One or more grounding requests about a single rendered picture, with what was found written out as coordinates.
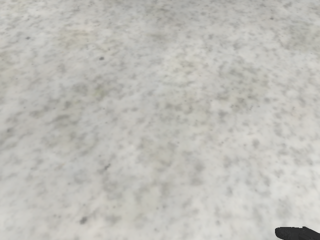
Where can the robot right hand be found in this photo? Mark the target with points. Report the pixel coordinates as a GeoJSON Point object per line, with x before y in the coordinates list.
{"type": "Point", "coordinates": [296, 233]}

